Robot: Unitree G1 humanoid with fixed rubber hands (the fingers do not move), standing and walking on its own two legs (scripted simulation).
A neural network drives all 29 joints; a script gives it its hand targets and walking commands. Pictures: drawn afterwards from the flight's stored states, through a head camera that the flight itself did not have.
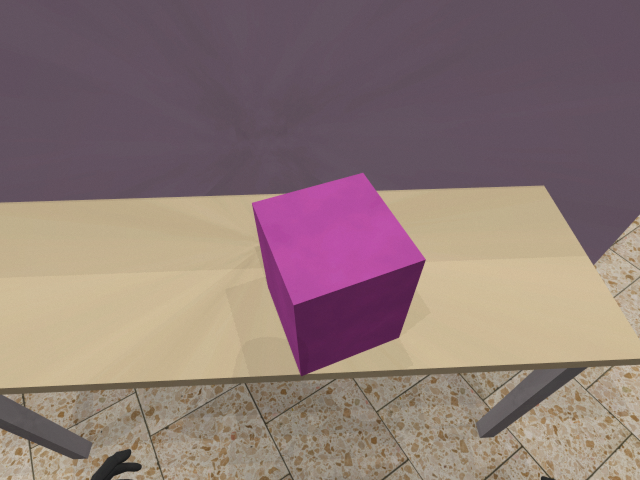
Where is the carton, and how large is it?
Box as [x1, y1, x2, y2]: [252, 173, 425, 375]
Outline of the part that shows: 363,173 252,203 268,288 301,375 398,337 425,260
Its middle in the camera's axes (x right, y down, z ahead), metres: +0.01 +0.06 +0.60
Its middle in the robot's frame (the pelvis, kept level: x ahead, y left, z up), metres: +0.41 +0.00 -0.02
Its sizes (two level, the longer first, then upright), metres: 0.179 0.175 0.217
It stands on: a table, 0.63 m high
